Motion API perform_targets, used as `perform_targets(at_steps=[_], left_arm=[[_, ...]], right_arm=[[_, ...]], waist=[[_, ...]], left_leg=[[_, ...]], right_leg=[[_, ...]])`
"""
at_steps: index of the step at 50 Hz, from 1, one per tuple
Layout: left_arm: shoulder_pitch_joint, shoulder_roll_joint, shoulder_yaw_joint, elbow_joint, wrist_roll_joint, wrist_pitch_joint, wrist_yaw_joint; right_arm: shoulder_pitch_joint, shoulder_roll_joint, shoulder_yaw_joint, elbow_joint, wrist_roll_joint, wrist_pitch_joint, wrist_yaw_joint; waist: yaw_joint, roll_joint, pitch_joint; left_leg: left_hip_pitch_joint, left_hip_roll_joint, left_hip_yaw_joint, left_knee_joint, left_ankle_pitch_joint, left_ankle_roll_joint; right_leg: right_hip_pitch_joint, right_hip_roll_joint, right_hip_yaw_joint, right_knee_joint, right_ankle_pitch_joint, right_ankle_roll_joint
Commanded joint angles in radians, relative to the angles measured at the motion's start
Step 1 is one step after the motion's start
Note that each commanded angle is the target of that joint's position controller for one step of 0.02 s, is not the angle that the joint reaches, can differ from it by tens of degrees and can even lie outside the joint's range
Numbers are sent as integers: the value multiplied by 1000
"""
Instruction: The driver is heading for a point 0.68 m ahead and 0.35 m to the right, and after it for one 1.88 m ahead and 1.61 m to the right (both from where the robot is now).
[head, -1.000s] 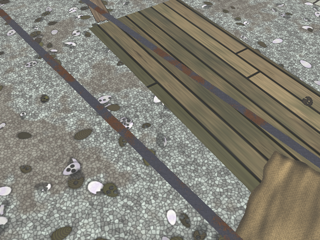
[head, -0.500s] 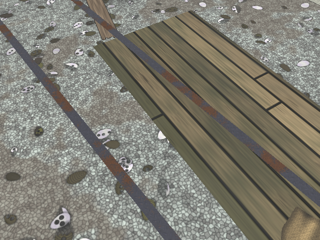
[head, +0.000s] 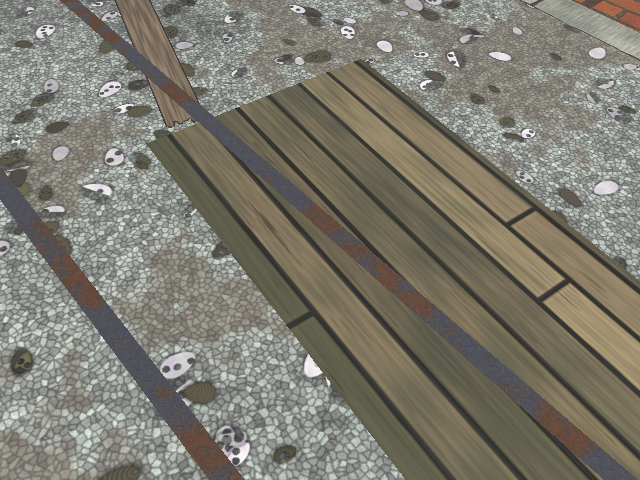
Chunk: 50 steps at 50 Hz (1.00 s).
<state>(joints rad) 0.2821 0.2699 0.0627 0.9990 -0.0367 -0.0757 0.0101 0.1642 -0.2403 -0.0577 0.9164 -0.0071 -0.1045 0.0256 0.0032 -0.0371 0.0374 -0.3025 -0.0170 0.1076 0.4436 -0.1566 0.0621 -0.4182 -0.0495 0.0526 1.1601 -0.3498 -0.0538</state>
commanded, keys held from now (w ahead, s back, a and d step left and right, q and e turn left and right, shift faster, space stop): w+e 1.00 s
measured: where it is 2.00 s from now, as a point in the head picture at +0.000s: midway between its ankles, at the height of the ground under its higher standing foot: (529, 314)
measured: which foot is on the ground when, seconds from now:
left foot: down 0.00-0.42, up 0.44-0.88, down 0.90-1.00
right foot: up 0.00-0.40, down 0.42-0.90, up 0.92-1.00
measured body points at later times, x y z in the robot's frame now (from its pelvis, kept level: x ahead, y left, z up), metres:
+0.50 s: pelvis +0.27 -0.07 -0.02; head +0.31 -0.08 +0.43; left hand +0.49 +0.15 -0.13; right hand +0.25 -0.35 -0.15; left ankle +0.13 +0.10 -0.64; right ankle +0.33 -0.15 -0.74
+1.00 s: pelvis +0.56 -0.11 -0.01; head +0.58 -0.13 +0.44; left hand +0.76 +0.09 -0.13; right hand +0.57 -0.43 -0.10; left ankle +0.68 -0.06 -0.74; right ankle +0.38 -0.16 -0.65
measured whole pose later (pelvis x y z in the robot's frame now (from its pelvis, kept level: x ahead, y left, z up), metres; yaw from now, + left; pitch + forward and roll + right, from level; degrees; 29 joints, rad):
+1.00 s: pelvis +0.56 -0.11 -0.01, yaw -34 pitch +2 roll +1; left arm 0.34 0.29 0.07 0.78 -0.03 -0.04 0.02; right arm 0.10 -0.26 -0.06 0.77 -0.01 -0.12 0.01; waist 0.03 -0.03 0.01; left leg -0.39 -0.02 0.02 0.52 -0.16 0.02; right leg -0.35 0.05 0.12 1.16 -0.45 -0.03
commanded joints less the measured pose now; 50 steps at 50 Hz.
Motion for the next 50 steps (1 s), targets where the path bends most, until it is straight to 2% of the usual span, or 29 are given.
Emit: perform_targets(at_steps=[1, 4, 9, 12, 15, 18, 19, 20, 21, 22, 23, 24, 25, 26, 27, 28, 30, 32, 36, 38, 41, 43, 44, 45, 46, 47, 48, 49, 50], left_arm=[[46, 47, 24, -39, -4, 16, 4], [-20, 43, 29, -73, 4, 34, 4], [-147, 28, 24, -128, 16, 23, -20], [-252, 7, 10, -177, 19, 23, -38], [-318, 4, 5, -229, 15, 24, -59], [-278, 44, 23, -257, 11, 29, -76], [-205, 74, 39, -249, 7, 31, -77], [-78, 122, 65, -224, 4, 32, -72], [88, 192, 101, -185, 5, 37, -53], [121, 293, 119, -171, 3, 41, -34], [139, 274, 103, -202, 19, 26, -39], [121, 199, 82, -199, 29, 14, -39], [57, 151, 70, -209, 23, 3, -38], [-25, 117, 60, -228, 19, -2, -39], [-72, 89, 49, -245, 23, -4, -35], [-86, 89, 45, -255, 29, -4, -30], [-69, 123, 52, -256, 23, -5, -18], [-36, 159, 61, -254, 22, -4, -3], [22, 161, 63, -246, 16, 10, 6], [55, 158, 62, -234, 13, 13, 5], [72, 146, 60, -232, 11, 21, 11], [54, 146, 60, -243, 16, 28, 16], [41, 122, 50, -255, 20, 28, 15], [31, 69, 30, -277, 30, 25, 10], [174, 0, 10, -301, 8, 13, 9], [194, 89, 18, -291, -10, 10, 10], [96, 165, 37, -295, -8, 16, 10], [26, 169, 41, -310, 5, 22, 12], [-12, 156, 43, -324, 17, 24, 11]], right_arm=[[17, -82, -17, -21, -10, -21, -4], [46, -118, -29, -2, -14, -23, -22], [74, -140, -32, 6, -11, -10, -46], [139, -153, -36, 25, -1, 4, -54], [181, -167, -43, 36, 9, 29, -55], [146, -207, -55, 16, 19, 51, -64], [131, -221, -59, 7, 20, 59, -68], [108, -230, -60, -2, 24, 65, -69], [93, -227, -56, -16, 22, 60, -69], [167, -73, -15, -59, -21, 36, -52], [125, -86, -4, -102, 19, -16, -35], [2, -145, -20, -129, 59, -50, -22], [-18, -146, -18, -134, 61, -63, -21], [-12, -148, -24, -116, 36, -62, -28], [6, -165, -36, -109, 18, -49, -32], [19, -164, -40, -110, 12, -33, -31], [7, -136, -37, -124, -1, -11, -34], [-71, -113, -28, -155, -8, -2, -38], [-212, -84, -12, -198, 3, -7, -27], [-253, -99, -14, -219, 14, -11, -21], [-254, -142, -25, -232, 18, -26, -8], [-180, -164, -35, -217, 19, -39, -5], [-82, -189, -49, -192, 10, -45, -9], [69, -238, -64, -174, -8, -48, -16], [189, -326, -86, -146, -22, -35, -19], [189, -257, -72, -142, 6, -28, -12], [132, -174, -50, -165, 12, -21, -15], [77, -149, -40, -173, 4, -11, -18], [39, -128, -33, -168, -3, -5, -18]], waist=[[5, 130, -51], [4, 96, -7], [-24, 79, 26], [-63, 60, 59], [-76, 62, 73], [-16, 118, 10], [31, 141, -35], [104, 141, -103], [186, 85, -186], [88, -182, -252], [94, -151, -402], [130, -64, -289], [91, -6, -193], [39, 54, -126], [5, 50, -104], [-17, 42, -93], [-30, 37, -70], [-10, 20, -43], [54, -35, -26], [72, -50, -27], [60, -67, -37], [13, -98, -54], [-37, -93, -107], [-105, -20, -235], [-60, 290, -382], [-64, 322, -370], [-91, 201, -225], [-81, 129, -139], [-61, 114, -73]], left_leg=[[149, 272, -236, -296, 65, 110], [153, 272, -140, -328, 150, 116], [201, 246, 8, -345, 226, 87], [288, 268, 56, -331, 279, 82], [413, 304, 90, -264, 405, 80], [454, 315, 131, -101, 838, 56], [446, 312, 139, 15, 966, 46], [395, 291, 147, 191, 976, 25], [209, 248, 151, 456, 759, -19], [-227, 78, 110, 814, -196, -77], [-435, -46, -137, 1012, -461, -83], [-544, 23, -206, 1002, -371, -50], [-528, 73, -203, 909, -277, -30], [-454, 110, -198, 814, -227, -37], [-374, 133, -201, 749, -194, -50], [-321, 141, -199, 711, -176, -64], [-296, 139, -174, 606, -143, -99], [-302, 119, -153, 462, -32, -125], [-210, 48, -135, 160, 230, -126], [-188, 33, -150, 103, 257, -119], [-177, 28, -183, 38, 177, -92], [-88, 21, -170, 8, 104, -60], [58, 29, -164, -15, 106, -31], [309, 169, -288, 15, 68, 30], [669, 415, -731, -54, -94, 198], [682, 465, -932, -128, -349, 222], [559, 413, -777, -151, -388, 170], [425, 368, -623, -160, -279, 130], [309, 325, -518, -184, -163, 117]], right_leg=[[-149, -98, 61, -4, 94, -2], [-245, -101, 76, -88, 207, 13], [-272, -79, 14, -345, 419, 26], [-299, -69, -41, -448, 430, 14], [-337, -48, -90, -507, 344, -7], [-185, 33, -174, -518, 204, -55], [-83, 71, -194, -512, 156, -78], [95, 106, -194, -563, 177, -111], [383, 85, -94, -641, 216, -158], [721, -170, 372, -651, 211, -300], [868, -306, 810, -842, 62, -433], [814, -272, 675, -880, 113, -361], [674, -227, 523, -874, 186, -316], [512, -181, 415, -883, 287, -282], [404, -150, 347, -901, 365, -267], [335, -134, 322, -921, 396, -262], [248, -116, 271, -942, 465, -262], [193, -85, 221, -952, 476, -245], [140, -22, 177, -929, 343, -173], [168, -41, 220, -904, 290, -161], [271, -82, 312, -813, 255, -147], [293, -86, 351, -738, 299, -129], [269, -41, 330, -641, 355, -102], [159, 19, 259, -391, 284, -65], [-191, 167, 121, -46, -147, 12], [-356, 96, 132, 121, -245, 23], [-402, 50, 131, 170, -156, 29], [-377, 12, 91, 158, -79, 33], [-349, -16, 85, 108, -28, 35]])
